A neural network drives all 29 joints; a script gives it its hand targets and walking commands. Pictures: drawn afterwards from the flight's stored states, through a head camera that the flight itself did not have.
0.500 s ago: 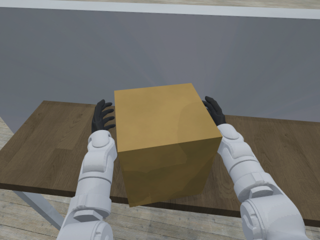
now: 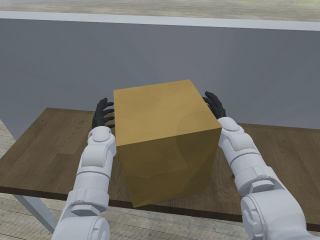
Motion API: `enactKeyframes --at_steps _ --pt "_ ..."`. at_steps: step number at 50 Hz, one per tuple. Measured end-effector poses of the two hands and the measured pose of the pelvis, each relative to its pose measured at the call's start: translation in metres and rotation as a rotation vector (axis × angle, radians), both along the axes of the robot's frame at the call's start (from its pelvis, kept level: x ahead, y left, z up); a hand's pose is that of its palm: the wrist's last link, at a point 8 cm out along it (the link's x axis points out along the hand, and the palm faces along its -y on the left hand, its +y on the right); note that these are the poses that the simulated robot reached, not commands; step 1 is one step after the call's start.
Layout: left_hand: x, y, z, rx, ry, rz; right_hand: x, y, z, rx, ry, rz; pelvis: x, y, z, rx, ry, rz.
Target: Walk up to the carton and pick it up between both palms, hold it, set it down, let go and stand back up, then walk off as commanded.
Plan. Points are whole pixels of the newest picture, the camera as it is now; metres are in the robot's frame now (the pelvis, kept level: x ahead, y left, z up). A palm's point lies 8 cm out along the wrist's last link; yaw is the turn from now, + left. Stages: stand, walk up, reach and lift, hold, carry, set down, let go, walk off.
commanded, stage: reach and lift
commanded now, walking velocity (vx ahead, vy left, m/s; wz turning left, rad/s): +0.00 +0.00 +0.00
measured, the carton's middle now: (162, 142) +0.37 +0.04 +0.08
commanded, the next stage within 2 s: hold in 1.80 s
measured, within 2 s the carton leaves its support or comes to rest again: neither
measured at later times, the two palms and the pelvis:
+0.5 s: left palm (103, 108) +0.38 +0.19 +0.19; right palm (225, 109) +0.40 -0.11 +0.18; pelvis +0.00 +0.00 +0.00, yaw +0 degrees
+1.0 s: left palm (101, 92) +0.39 +0.19 +0.23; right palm (231, 94) +0.40 -0.11 +0.23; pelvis +0.00 +0.01 +0.00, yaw +0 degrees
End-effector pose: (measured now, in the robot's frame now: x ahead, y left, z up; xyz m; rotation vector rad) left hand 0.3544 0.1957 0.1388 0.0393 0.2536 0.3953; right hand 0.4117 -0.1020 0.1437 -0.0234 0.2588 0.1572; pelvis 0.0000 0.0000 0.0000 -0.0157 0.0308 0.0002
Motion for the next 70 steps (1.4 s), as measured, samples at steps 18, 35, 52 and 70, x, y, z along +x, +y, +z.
enactKeyframes --at_steps 18,35,52,70 --pt "0.015 -0.001 0.032 0.024 -0.023 -0.071 -0.002 -0.003 0.029 -0.002 -0.032 -0.079 0.002 0.002 0.000 -0.002 -0.010 0.000" --pt "0.023 -0.007 0.068 0.000 -0.054 -0.126 -0.011 -0.009 0.062 0.001 -0.059 -0.146 0.000 0.003 0.001 -0.003 -0.036 0.001" --pt "0.033 -0.009 0.089 -0.053 -0.081 -0.159 -0.011 -0.011 0.091 0.023 -0.073 -0.192 0.004 0.007 0.001 -0.008 -0.051 0.002" --pt "0.034 -0.009 0.103 -0.051 -0.088 -0.168 -0.011 -0.012 0.110 0.009 -0.084 -0.199 0.005 0.009 0.002 -0.010 -0.062 0.002"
